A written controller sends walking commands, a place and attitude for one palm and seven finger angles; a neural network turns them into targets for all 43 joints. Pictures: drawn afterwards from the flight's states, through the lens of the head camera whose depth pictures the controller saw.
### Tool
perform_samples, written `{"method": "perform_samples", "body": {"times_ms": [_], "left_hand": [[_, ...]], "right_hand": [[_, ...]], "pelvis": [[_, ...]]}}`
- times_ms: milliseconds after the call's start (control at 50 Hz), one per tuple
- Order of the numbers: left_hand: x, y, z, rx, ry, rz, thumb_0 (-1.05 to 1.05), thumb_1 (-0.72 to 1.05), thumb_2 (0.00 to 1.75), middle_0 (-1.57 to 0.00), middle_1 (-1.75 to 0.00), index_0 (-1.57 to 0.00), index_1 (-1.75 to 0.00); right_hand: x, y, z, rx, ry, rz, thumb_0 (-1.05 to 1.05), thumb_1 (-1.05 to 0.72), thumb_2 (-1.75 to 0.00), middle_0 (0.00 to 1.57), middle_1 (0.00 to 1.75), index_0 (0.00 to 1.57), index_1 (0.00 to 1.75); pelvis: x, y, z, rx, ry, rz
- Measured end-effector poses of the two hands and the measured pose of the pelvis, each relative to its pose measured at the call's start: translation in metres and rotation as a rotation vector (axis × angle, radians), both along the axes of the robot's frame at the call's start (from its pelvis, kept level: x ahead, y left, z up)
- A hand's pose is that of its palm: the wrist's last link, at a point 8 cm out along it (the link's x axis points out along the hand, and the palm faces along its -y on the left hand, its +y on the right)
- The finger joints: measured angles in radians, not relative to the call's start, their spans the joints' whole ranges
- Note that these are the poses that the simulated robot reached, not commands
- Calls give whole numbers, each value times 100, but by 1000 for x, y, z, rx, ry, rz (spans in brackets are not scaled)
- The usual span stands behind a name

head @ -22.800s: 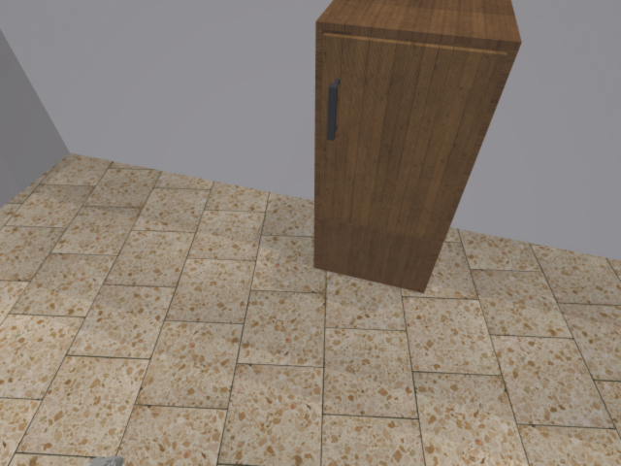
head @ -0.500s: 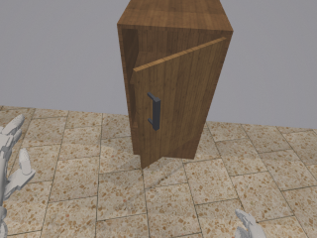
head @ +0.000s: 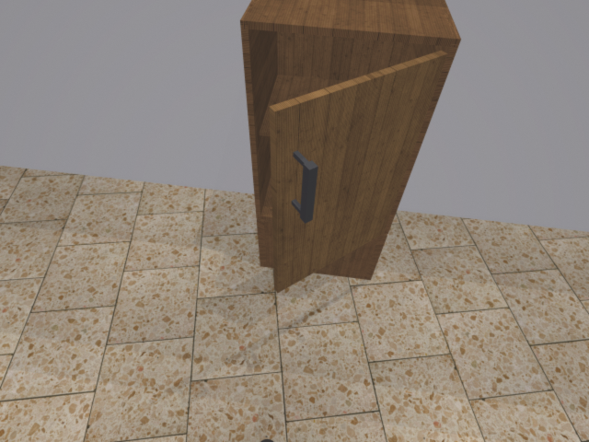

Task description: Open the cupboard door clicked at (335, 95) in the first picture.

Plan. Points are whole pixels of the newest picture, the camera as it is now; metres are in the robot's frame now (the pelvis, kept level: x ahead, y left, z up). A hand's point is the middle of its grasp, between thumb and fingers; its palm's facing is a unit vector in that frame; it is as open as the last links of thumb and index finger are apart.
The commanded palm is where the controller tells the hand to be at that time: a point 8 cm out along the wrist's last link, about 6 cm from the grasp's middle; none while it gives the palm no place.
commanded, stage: let the arm hang, fingers relaxed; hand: left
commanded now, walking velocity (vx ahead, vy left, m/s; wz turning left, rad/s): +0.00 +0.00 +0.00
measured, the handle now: (302, 188) +0.56 +0.03 -0.02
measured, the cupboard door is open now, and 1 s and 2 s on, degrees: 40 40 40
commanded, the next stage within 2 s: look to check the result in 0.56 s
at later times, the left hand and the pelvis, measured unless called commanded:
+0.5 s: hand out of the picture -0.01 +0.13 -0.18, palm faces +0.05 -0.99 -0.13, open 7.3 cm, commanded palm none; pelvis +0.01 -0.01 +0.00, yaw +0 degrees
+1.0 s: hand out of the picture -0.02 +0.12 -0.17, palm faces +0.05 -0.98 -0.17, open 7.4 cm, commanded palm none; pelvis +0.04 -0.03 +0.00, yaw -1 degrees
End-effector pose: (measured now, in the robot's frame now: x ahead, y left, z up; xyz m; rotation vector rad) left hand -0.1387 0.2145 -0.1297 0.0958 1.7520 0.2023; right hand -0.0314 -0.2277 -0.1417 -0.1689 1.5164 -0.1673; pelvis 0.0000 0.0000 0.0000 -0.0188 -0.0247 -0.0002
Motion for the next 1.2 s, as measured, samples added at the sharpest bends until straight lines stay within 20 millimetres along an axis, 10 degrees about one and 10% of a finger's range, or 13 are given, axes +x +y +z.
{"method": "perform_samples", "body": {"times_ms": [140,460,860,1200], "left_hand": [[3,-6,0,19,-31,-3,0,91,90,-20,-30,-20,-29],[123,-36,-23,-36,-349,-50,0,91,90,-20,-30,-20,-30],[106,-39,-14,-1,-202,-36,0,91,90,-19,-30,-20,-29],[147,-56,-19,-21,-263,-48,0,91,90,-20,-30,-20,-30]], "right_hand": [[-11,15,-11,59,-6,-31,0,-91,-90,20,30,20,30],[-3,31,-13,99,-50,-59,0,-91,-90,20,30,20,30],[38,-2,-10,65,-51,-29,0,-91,-90,20,30,20,30],[74,-25,-7,26,-83,-2,1,-93,-90,20,30,20,30]], "pelvis": [[-2,-3,-2,0,-12,-2],[6,-12,-3,13,-3,-1],[32,-28,0,23,-10,-8],[51,-38,0,30,-12,-11]]}}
